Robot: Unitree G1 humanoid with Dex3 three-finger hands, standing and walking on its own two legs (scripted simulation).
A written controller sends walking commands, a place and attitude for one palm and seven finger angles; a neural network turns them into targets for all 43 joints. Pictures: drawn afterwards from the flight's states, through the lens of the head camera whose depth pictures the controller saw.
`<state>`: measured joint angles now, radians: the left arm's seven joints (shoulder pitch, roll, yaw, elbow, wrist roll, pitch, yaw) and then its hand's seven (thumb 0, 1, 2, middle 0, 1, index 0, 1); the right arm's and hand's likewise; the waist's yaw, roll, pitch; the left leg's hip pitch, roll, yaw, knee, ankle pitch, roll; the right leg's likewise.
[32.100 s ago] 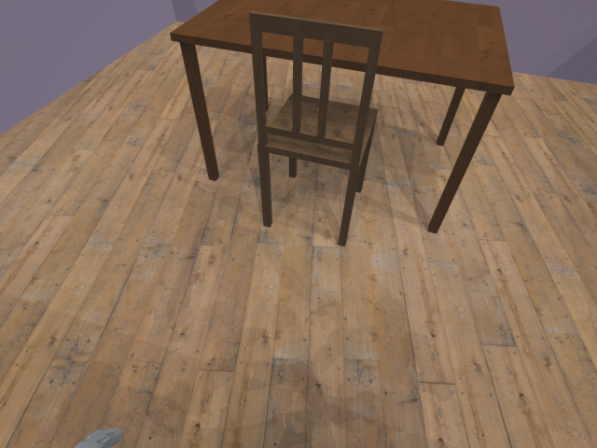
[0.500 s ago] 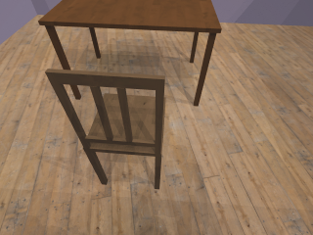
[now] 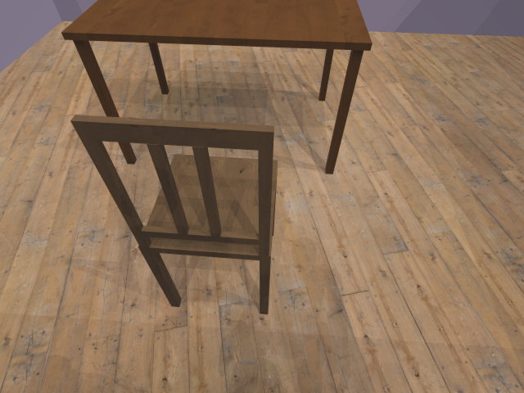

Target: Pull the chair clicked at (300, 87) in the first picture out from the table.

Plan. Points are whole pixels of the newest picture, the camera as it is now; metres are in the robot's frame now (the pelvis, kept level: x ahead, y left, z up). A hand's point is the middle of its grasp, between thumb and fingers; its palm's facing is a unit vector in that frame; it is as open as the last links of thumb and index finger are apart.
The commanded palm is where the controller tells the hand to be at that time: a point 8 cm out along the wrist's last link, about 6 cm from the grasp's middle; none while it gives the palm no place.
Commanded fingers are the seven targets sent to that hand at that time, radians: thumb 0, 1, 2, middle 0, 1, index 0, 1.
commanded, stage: look to check the result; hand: left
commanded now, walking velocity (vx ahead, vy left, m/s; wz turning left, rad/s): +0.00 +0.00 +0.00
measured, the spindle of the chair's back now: (171, 193) +0.53 +0.24 -0.08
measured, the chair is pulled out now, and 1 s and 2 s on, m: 0.58 0.58 0.58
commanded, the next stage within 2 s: stand and wait in 0.44 s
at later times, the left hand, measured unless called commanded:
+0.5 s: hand out of the picture +0.00 +0.16 -0.17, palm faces +0.03 -0.98 -0.18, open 7.4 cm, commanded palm none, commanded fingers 0.00 0.90 0.90 -0.20 -0.30 -0.20 -0.30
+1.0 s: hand out of the picture +0.00 +0.15 -0.17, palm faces +0.04 -0.98 -0.19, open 7.3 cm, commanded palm none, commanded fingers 0.00 0.90 0.90 -0.20 -0.30 -0.20 -0.30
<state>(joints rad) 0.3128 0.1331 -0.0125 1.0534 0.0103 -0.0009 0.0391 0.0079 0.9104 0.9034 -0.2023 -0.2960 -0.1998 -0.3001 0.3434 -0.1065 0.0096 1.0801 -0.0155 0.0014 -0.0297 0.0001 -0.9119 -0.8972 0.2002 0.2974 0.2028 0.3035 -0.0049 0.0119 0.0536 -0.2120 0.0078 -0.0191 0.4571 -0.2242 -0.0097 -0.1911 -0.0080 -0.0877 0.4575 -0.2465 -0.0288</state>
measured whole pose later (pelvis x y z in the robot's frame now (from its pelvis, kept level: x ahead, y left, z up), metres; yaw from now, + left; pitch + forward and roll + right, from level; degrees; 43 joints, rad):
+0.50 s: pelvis +0.01 +0.00 +0.00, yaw +0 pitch -1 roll +0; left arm 0.31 0.12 -0.01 1.06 0.01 0.00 0.04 0.01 0.91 0.90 -0.20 -0.30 -0.20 -0.30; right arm 0.34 -0.11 0.01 1.09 -0.01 0.00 -0.03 0.00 -0.91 -0.90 0.20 0.30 0.20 0.30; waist 0.00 0.01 0.06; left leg -0.20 0.01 -0.02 0.45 -0.23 -0.02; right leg -0.18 -0.01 -0.09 0.46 -0.26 -0.03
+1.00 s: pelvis +0.01 -0.01 +0.00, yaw +1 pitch -2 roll +0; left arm 0.31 0.12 -0.01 1.06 0.01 0.00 0.04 0.01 0.91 0.90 -0.20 -0.30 -0.20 -0.30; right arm 0.33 -0.11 0.01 1.09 -0.01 0.00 -0.04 0.00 -0.91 -0.90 0.20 0.30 0.20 0.30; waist 0.00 0.02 0.06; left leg -0.19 0.02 -0.03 0.44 -0.23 -0.03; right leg -0.17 0.00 -0.10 0.46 -0.26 -0.04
